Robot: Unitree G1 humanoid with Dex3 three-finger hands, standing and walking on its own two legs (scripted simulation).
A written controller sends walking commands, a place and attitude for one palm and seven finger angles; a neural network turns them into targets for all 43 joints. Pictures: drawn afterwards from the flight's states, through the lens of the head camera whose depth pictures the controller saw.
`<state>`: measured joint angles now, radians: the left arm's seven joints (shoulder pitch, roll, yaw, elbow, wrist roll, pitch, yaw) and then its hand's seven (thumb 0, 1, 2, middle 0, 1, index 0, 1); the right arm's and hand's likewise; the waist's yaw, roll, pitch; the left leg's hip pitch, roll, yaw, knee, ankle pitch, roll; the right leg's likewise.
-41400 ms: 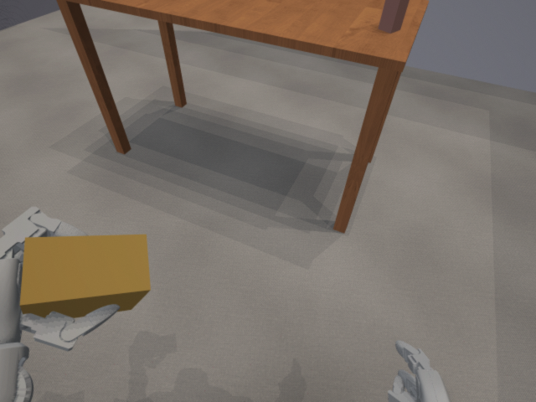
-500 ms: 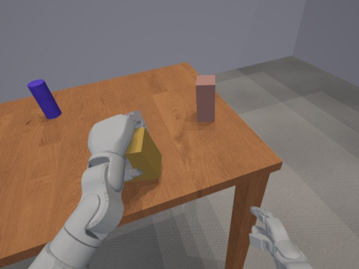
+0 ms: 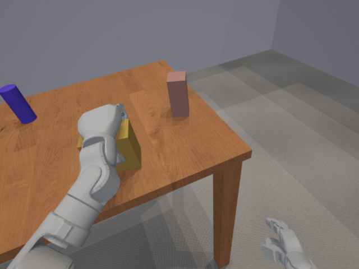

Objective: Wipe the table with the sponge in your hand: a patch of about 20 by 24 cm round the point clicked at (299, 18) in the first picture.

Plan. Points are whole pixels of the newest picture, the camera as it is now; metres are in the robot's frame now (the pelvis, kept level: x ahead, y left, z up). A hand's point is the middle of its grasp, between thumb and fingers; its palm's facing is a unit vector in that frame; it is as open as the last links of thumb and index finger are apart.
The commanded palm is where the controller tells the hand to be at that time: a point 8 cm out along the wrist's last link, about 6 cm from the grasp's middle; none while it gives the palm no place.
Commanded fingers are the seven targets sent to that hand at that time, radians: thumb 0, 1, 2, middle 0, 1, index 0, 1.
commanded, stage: wipe forward along the third lane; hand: left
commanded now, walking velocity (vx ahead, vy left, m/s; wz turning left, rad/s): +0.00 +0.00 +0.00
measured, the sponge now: (115, 152) +0.35 +0.20 +0.11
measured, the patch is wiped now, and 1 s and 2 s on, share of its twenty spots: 0.80 0.95 1.00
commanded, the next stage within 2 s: wipe back along the third lane in 1.36 s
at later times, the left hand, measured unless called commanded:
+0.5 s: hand (108, 125) +0.40 +0.22 +0.15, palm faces +0.01 -0.07 -1.00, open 10.2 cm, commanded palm +0.38 +0.24 +0.20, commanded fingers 0.00 0.10 1.30 -1.20 -1.60 -1.20 -1.60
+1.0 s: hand (105, 117) +0.43 +0.24 +0.16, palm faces +0.00 -0.04 -1.00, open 10.2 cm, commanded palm +0.41 +0.26 +0.19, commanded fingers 0.00 0.10 1.30 -1.20 -1.60 -1.20 -1.60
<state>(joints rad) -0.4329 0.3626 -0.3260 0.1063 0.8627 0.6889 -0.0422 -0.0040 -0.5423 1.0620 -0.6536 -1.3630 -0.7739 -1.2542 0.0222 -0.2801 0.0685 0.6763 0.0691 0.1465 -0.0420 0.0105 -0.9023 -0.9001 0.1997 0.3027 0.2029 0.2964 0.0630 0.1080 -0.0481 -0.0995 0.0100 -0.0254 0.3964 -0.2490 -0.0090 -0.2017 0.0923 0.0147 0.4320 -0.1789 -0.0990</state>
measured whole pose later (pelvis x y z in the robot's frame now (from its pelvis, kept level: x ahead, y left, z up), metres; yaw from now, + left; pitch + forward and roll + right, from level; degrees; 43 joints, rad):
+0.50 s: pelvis +0.01 +0.01 +0.00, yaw +1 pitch +1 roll +1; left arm -0.67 0.35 -0.27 0.51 0.94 0.60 -0.11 0.02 -0.57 1.07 -0.69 -1.34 -0.79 -1.26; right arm 0.07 -0.28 0.07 0.72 0.07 0.11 -0.07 0.01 -0.90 -0.90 0.20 0.30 0.20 0.30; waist 0.04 0.09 -0.09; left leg -0.18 0.00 -0.04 0.42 -0.26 -0.01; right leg -0.28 0.08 0.00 0.45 -0.20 -0.09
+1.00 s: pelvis +0.01 +0.03 +0.00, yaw +1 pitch +3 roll +1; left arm -0.85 0.32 -0.25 0.80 0.96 0.53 -0.03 0.02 -0.59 1.08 -0.71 -1.33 -0.79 -1.27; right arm 0.12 -0.27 0.07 0.74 0.07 0.12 -0.08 0.01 -0.90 -0.90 0.20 0.30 0.20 0.30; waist 0.01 0.07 -0.10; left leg -0.21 -0.03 -0.03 0.39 -0.24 0.01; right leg -0.30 0.05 0.02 0.42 -0.18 -0.05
